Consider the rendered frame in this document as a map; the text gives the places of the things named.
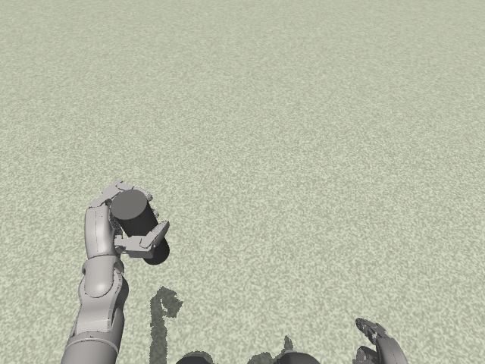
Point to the left robot hand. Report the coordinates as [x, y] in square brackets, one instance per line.
[102, 232]

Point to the right robot hand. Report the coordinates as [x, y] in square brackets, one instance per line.
[388, 350]

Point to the left robot arm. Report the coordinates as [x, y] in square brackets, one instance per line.
[96, 335]

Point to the can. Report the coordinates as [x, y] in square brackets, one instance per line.
[134, 214]

